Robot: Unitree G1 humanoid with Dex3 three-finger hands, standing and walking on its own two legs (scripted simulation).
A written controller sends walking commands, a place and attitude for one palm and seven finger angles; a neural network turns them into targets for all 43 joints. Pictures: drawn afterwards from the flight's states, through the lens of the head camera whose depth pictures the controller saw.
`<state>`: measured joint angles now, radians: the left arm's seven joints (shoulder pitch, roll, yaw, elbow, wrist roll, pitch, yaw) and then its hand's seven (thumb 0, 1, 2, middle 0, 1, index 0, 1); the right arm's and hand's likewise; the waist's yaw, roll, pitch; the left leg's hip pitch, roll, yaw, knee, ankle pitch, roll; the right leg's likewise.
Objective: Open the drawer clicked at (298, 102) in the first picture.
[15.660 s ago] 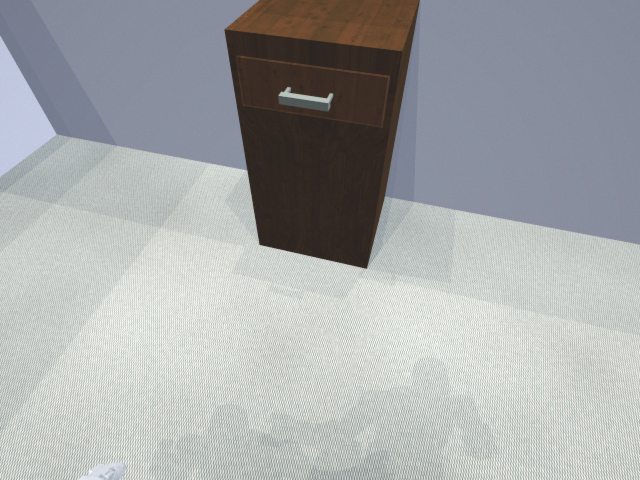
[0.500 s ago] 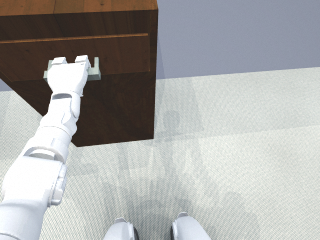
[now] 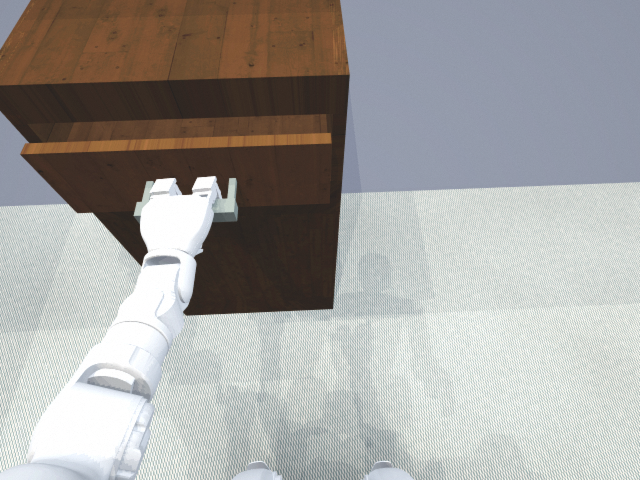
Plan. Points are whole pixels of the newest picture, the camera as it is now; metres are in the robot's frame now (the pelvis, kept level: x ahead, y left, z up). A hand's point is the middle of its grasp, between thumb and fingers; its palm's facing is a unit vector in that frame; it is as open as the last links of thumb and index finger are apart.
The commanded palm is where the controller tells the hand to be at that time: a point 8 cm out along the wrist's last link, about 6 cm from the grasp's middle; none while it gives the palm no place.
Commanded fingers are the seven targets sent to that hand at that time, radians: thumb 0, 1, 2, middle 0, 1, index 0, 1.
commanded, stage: pull the drawer open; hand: left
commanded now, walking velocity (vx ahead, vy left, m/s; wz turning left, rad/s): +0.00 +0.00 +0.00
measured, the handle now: (189, 199) +0.50 +0.18 +0.00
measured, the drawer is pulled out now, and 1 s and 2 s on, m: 0.05 0.18 0.29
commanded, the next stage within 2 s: none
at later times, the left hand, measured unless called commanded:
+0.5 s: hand (187, 282) +0.38 +0.17 -0.02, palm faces -0.02 -0.05 -1.00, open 6.0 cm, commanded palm +0.34 +0.18 +0.03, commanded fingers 0.00 0.90 0.90 -0.40 -1.35 -0.40 -1.35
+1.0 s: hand (182, 326) +0.32 +0.17 -0.02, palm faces -0.02 -0.06 -1.00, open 6.0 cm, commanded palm +0.28 +0.17 +0.03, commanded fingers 0.00 0.90 0.90 -0.40 -1.35 -0.40 -1.35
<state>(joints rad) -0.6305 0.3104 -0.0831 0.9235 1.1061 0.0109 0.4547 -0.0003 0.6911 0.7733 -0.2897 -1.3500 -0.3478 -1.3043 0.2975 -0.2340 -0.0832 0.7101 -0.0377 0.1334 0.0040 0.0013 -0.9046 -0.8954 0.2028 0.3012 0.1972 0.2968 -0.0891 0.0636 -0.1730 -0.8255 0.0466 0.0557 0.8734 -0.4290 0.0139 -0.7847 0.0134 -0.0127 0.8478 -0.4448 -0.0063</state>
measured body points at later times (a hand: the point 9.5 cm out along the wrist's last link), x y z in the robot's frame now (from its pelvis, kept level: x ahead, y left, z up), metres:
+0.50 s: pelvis +0.00 -0.01 +0.01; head +0.07 -0.03 +0.45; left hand +0.37 +0.17 +0.03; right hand +0.08 -0.27 -0.13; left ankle -0.02 +0.11 -0.69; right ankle -0.04 -0.12 -0.69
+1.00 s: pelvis -0.01 -0.02 +0.01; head +0.05 -0.04 +0.45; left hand +0.31 +0.17 +0.03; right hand +0.11 -0.27 -0.13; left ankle -0.02 +0.11 -0.69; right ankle -0.04 -0.12 -0.69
